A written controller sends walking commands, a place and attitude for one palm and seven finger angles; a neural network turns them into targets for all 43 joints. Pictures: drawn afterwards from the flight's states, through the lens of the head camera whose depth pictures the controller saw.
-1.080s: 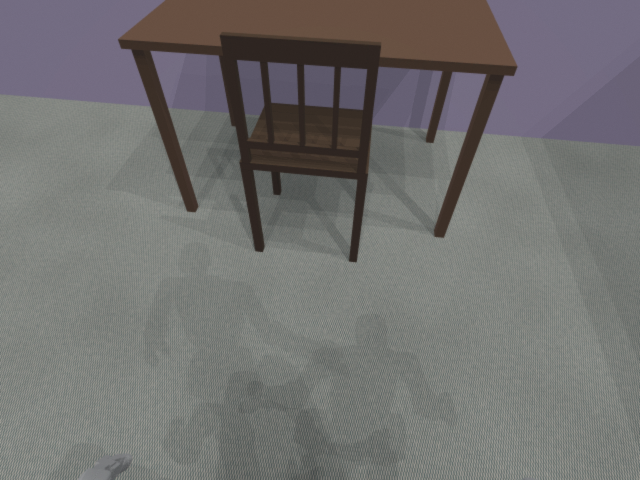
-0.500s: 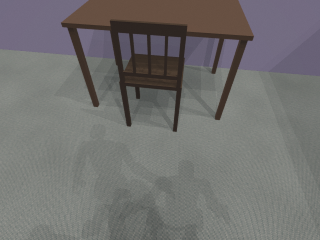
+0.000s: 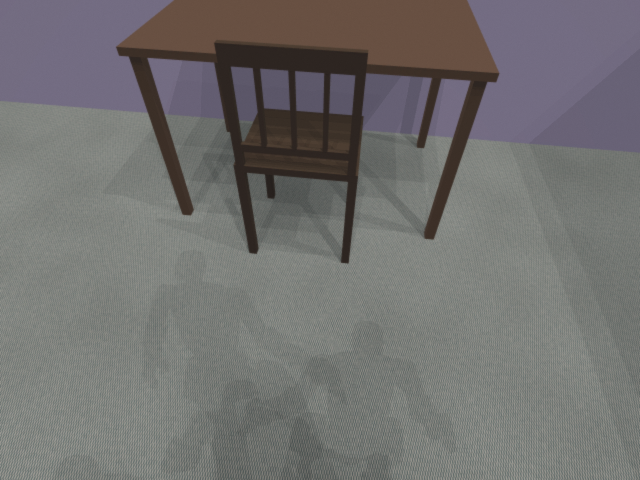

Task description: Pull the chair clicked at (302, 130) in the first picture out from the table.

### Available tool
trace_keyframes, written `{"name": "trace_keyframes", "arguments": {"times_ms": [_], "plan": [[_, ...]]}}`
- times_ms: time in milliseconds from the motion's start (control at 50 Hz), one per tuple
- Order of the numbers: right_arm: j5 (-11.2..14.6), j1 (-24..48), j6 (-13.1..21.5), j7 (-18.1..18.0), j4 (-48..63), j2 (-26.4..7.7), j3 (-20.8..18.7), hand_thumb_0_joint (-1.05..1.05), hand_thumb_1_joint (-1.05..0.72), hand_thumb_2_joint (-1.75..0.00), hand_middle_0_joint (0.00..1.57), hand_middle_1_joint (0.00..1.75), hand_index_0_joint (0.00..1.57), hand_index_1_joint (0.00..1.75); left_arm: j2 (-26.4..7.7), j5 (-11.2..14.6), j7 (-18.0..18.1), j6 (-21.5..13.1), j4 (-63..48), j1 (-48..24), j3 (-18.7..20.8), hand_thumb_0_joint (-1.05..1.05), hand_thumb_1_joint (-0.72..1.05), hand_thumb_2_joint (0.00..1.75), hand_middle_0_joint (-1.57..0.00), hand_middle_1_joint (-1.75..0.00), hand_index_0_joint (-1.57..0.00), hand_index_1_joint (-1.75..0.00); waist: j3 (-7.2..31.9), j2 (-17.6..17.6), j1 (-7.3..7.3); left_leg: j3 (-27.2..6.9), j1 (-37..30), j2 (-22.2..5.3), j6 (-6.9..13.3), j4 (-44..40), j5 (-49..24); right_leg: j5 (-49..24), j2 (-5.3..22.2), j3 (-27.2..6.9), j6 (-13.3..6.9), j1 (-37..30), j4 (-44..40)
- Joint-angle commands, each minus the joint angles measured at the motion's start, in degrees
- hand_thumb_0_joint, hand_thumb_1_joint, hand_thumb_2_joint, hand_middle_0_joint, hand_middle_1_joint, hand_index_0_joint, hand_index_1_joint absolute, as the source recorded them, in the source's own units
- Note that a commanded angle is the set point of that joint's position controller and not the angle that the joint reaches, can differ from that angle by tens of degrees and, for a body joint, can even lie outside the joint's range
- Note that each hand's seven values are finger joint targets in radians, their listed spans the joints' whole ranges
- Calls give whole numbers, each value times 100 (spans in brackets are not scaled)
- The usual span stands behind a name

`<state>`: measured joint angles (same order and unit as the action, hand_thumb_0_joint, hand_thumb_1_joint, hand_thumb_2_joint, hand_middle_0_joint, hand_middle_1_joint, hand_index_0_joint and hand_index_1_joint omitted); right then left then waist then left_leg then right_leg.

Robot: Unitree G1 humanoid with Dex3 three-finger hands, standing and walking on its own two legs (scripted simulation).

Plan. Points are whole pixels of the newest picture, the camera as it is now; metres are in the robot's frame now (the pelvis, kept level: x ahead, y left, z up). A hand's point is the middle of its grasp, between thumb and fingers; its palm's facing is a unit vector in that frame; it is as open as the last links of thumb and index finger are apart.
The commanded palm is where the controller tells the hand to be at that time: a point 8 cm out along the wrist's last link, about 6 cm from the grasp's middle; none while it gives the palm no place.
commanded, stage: look at it before walking up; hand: left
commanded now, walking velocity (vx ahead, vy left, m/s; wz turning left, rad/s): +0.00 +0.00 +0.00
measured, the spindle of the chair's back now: (293, 111) +1.10 +0.14 -0.11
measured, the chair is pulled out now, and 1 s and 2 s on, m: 0.00 0.00 0.00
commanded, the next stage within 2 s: walk to a spot facing it in 0.36 s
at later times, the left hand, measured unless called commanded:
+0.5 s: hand out of the picture +0.08 +0.25 -0.16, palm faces -0.02 -0.94 -0.34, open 7.4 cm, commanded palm none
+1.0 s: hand out of the picture +0.09 +0.26 -0.18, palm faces +0.14 -0.98 -0.14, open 7.4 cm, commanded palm none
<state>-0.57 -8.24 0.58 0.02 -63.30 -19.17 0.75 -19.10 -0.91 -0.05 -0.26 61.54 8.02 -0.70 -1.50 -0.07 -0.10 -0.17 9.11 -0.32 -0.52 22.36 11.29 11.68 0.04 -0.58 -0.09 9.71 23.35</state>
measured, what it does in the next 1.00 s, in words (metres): walks ahead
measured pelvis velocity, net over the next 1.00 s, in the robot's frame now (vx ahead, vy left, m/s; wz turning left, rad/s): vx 0.13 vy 0.08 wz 0.13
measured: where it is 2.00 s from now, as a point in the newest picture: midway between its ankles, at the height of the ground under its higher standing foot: (288, 425)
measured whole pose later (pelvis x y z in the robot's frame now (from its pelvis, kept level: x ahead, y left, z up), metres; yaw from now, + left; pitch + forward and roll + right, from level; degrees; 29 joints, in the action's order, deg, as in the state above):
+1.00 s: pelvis +0.13 +0.08 +0.00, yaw +8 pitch -1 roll -1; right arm -0.6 -25.7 4.3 -1.1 -64.2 -6.2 -0.1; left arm -11.3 -2.0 -0.8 -0.3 62.8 17.9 2.2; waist -1.9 -2.5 0.6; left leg 5.4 5.5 2.6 5.4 21.4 15.7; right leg 15.6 5.1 3.2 0.6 29.7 64.8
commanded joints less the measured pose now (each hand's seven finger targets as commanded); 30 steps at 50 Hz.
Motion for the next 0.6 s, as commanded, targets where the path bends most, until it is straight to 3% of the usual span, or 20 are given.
{"name": "trace_keyframes", "arguments": {"times_ms": [0,280,440,460,480,520,540,580], "plan": [[6,251,138,-61,343,-1160,-254,0,-90,-90,20,30,20,30,-1211,21,61,-124,-339,-221,260,0,90,90,-20,-30,-20,-30,222,-13,-8,-607,43,-620,216,-453,-355,-114,630,-604,-165,28,-506],[12,309,154,-72,335,-1170,-255,0,-90,-90,20,30,20,30,-1210,25,67,-148,-287,-192,259,0,90,90,-20,-30,-20,-30,431,12,-1,-564,-195,-657,206,-431,-808,-716,672,-566,-160,-160,-467],[15,352,145,-74,324,-1167,-249,0,-90,-90,20,30,20,30,-1209,21,68,-144,-267,-184,259,0,90,90,-20,-30,-20,-30,348,21,-4,-542,-196,-659,195,-469,-795,-724,665,-546,-145,-157,-503],[-8,186,94,-56,235,-719,-141,0,-90,-90,20,30,20,30,-775,34,87,-98,-167,35,178,0,90,90,-20,-30,-20,-30,421,-72,-11,-485,-172,-622,145,-394,-544,-392,686,-483,-77,-219,-521],[-29,-28,28,-37,173,-437,-79,0,-90,-90,20,30,20,30,-537,17,92,-36,-91,253,124,0,90,90,-20,-30,-20,-30,385,-135,-18,-410,-57,-526,111,-277,36,386,673,-495,-43,-196,-517],[-66,-179,-31,-8,184,-354,-85,0,-90,-90,20,30,20,30,-639,-23,58,26,-68,511,182,0,90,90,-20,-30,-20,-30,52,-405,-100,-299,591,-274,150,48,1200,1856,777,-741,-147,-172,-739],[-81,-179,-51,6,236,-301,-93,0,-90,-90,20,30,20,30,-753,-38,44,39,-76,654,239,0,90,90,-20,-30,-20,-30,-204,-678,-168,-140,1071,-94,124,407,1527,2418,956,-994,-271,-210,-949],[-92,-89,-64,20,421,-250,-147,0,-90,-90,20,30,20,30,-944,-52,59,25,-130,1021,367,0,90,90,-20,-30,-20,-30,-432,-1196,-319,157,1787,-49,107,1548,1686,3125,1659,-1745,-692,-288,-1502]]}}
